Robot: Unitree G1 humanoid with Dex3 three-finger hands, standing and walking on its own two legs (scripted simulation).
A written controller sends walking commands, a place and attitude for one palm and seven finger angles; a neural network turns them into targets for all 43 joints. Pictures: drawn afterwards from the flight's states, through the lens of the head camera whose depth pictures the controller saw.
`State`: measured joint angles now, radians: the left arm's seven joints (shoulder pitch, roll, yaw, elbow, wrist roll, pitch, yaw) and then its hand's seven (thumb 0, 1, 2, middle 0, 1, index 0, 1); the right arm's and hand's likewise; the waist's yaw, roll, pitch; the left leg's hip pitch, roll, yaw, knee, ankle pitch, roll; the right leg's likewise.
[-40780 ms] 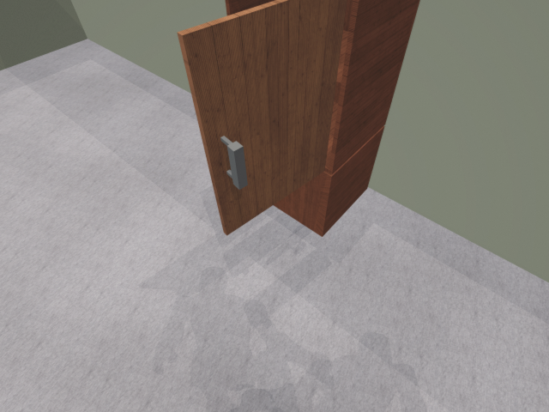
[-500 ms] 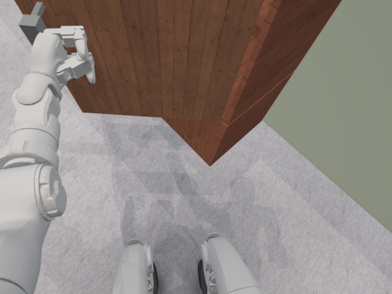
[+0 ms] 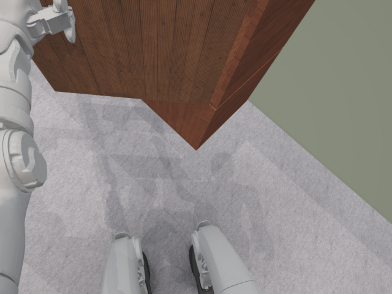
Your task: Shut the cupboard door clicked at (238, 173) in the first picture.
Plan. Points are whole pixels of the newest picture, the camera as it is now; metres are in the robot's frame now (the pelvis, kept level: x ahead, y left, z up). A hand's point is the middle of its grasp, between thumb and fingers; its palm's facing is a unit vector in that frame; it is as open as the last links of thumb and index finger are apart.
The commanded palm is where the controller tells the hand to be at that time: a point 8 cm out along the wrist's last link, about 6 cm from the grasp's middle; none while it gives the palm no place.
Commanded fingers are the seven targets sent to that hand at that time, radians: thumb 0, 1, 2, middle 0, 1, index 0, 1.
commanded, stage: push the door shut along its arc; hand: left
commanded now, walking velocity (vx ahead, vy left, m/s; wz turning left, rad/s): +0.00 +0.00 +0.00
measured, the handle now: (5, 4) +0.62 +0.23 +0.10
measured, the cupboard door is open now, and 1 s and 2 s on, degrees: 42 37 37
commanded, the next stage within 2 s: pull the fist back off the door in 0.10 s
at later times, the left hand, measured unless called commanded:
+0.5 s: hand (82, 13) +0.60 +0.11 +0.10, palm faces +0.13 -0.99 -0.04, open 3.1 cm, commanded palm +0.57 +0.14 +0.10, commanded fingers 0.00 0.90 0.90 -1.30 -1.50 -1.30 -1.50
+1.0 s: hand (88, 52) +0.52 +0.11 +0.10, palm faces +0.12 -0.99 -0.03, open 3.1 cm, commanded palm +0.48 +0.15 +0.10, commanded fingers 0.00 0.90 0.90 -1.30 -1.50 -1.30 -1.50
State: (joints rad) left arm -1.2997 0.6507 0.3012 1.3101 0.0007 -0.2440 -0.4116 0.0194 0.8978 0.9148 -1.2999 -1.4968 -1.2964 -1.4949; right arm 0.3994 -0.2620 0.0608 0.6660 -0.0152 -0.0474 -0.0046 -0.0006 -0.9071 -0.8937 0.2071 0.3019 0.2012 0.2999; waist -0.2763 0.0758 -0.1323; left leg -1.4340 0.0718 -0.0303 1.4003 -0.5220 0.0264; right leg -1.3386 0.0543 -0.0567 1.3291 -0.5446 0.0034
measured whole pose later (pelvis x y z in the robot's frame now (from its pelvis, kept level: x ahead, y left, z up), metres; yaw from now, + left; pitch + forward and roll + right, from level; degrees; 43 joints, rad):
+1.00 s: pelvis +0.02 -0.02 +0.04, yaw +3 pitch +24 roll -2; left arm -0.86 0.23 0.25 1.10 0.00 -0.51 0.10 0.02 0.90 0.90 -1.30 -1.50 -1.30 -1.50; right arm 0.34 -0.26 -0.03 0.65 -0.06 0.04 0.07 0.00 -0.91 -0.89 0.20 0.30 0.20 0.30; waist -0.16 0.04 -0.16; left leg -1.14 0.05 -0.01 1.21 -0.49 0.00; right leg -1.07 0.03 -0.04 1.19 -0.55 -0.02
